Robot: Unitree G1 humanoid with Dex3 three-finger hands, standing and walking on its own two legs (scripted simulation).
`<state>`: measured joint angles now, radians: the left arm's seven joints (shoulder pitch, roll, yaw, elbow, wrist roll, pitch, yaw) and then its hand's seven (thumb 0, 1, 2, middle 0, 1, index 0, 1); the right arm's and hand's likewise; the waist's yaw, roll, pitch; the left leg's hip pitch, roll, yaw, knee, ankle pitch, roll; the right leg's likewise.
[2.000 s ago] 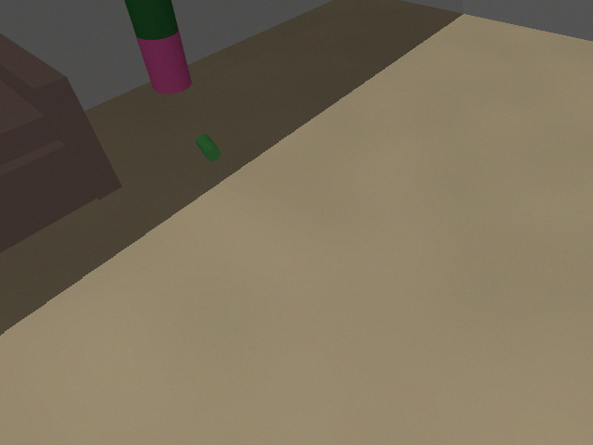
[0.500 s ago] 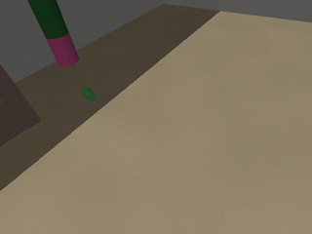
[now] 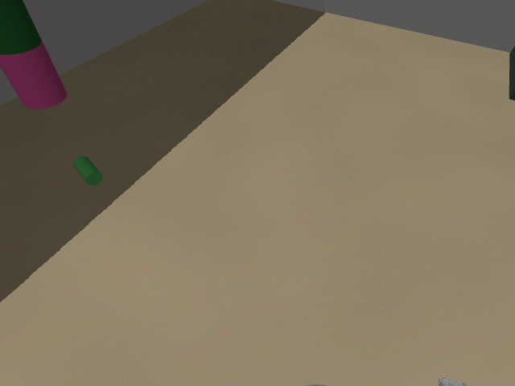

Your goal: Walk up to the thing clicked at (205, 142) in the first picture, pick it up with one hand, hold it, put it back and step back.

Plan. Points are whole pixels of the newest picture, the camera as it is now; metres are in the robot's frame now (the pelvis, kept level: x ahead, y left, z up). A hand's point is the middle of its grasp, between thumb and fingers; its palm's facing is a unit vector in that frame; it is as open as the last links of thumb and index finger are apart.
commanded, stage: walk up
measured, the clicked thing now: (86, 168) +1.26 +0.91 -0.72
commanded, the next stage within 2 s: none
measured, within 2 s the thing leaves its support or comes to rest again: neither
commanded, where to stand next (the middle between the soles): +1.05 +0.03 m, yaw -1 degrees
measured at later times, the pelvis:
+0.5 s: pelvis +0.26 -0.04 +0.01, yaw +0 degrees
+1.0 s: pelvis +0.48 +0.01 +0.01, yaw +0 degrees
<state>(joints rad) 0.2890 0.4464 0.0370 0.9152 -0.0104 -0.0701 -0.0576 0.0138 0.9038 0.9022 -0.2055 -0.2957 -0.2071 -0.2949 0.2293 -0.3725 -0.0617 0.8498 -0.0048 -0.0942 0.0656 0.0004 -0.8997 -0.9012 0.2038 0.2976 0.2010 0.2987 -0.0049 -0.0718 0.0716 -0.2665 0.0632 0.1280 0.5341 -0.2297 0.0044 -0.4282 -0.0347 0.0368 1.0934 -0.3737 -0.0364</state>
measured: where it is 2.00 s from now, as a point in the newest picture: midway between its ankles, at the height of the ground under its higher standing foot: (253, 236)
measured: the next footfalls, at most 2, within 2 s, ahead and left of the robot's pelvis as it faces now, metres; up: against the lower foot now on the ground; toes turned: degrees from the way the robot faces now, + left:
right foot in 0.22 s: +0.28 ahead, -0.16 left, +0.00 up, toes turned -5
left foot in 0.66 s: +0.51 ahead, +0.11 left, +0.00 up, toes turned +6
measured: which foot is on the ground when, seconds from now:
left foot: down 0.00-0.24, up 0.26-0.64, down 0.66-1.00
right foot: up 0.00-0.20, down 0.22-0.68, up 0.70-1.00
